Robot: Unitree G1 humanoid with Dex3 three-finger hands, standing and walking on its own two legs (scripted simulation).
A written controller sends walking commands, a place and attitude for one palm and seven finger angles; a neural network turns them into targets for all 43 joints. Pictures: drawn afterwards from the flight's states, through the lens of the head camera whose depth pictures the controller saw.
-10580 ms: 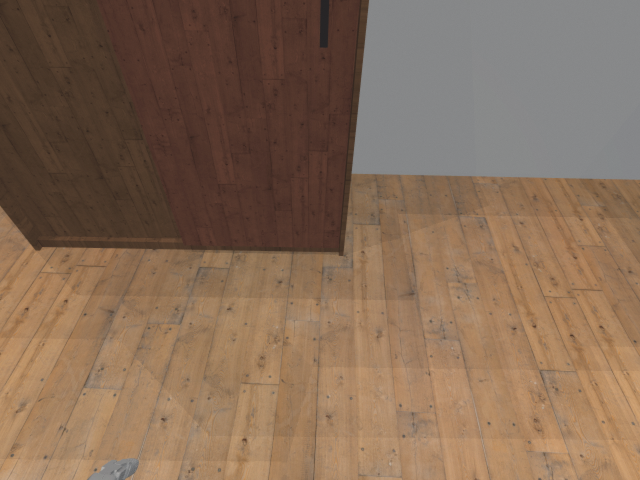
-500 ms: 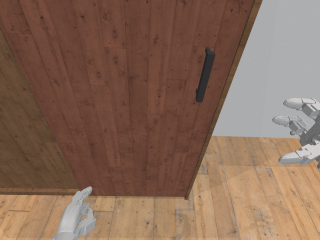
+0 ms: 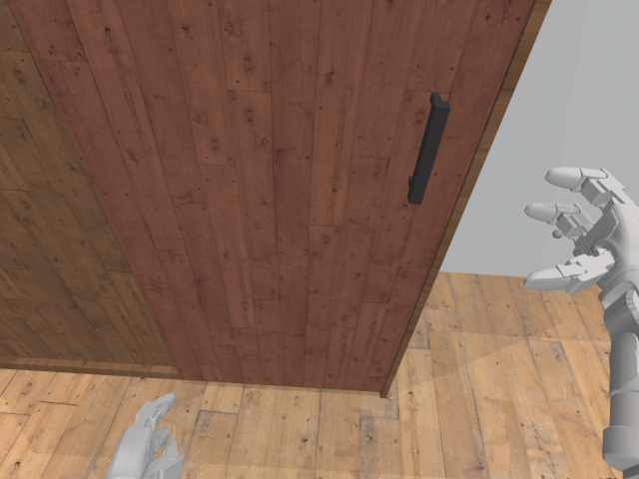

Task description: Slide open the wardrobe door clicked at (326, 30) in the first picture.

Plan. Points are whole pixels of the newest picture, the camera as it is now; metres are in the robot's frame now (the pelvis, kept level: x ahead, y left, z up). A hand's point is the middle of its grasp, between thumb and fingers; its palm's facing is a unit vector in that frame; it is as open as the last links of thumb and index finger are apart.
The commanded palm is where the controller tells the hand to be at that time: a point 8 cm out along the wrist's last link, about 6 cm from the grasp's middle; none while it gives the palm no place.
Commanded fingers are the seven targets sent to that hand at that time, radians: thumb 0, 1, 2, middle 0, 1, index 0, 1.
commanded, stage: move the hooked fingers beside the handle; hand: right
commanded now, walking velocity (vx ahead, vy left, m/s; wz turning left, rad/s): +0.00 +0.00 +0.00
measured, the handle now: (424, 150) +0.53 -0.13 +0.17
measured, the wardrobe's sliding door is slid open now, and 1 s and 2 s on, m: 0.00 0.00 0.00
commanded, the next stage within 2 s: none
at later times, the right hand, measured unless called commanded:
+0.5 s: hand (513, 204) +0.40 -0.22 +0.18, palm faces +0.05 +1.00 +0.00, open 14.0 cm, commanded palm +0.38 -0.26 +0.18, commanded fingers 0.00 0.50 -0.30 0.30 1.20 0.30 1.20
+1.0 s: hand (477, 173) +0.47 -0.19 +0.18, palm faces +0.04 +1.00 +0.02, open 14.0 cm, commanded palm +0.44 -0.25 +0.18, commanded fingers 0.00 0.50 -0.30 0.30 1.20 0.30 1.20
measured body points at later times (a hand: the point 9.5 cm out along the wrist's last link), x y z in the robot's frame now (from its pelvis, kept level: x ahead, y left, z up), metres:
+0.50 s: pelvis +0.00 +0.00 +0.00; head -0.01 +0.01 +0.45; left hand +0.13 +0.25 -0.10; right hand +0.39 -0.27 +0.19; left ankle -0.02 +0.12 -0.74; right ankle +0.02 -0.14 -0.74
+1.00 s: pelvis +0.01 -0.01 +0.00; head +0.03 +0.00 +0.44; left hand +0.06 +0.26 -0.12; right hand +0.47 -0.25 +0.18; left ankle -0.02 +0.12 -0.74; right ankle +0.02 -0.14 -0.74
